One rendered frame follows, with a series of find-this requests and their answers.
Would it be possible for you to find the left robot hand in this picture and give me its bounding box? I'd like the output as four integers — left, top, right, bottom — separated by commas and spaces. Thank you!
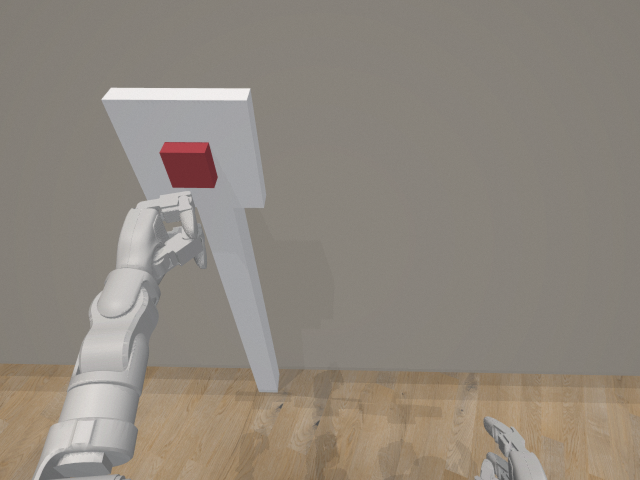
116, 191, 207, 285

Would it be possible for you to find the robot left forearm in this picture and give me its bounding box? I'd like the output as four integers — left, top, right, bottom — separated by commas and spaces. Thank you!
32, 268, 161, 480

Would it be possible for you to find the panel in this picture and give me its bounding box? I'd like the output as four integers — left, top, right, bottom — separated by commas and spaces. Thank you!
101, 88, 280, 393

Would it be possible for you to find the button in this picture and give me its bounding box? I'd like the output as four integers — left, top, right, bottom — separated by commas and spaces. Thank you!
159, 142, 218, 188

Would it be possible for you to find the right robot hand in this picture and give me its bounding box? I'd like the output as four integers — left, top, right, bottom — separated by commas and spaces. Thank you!
474, 416, 547, 480

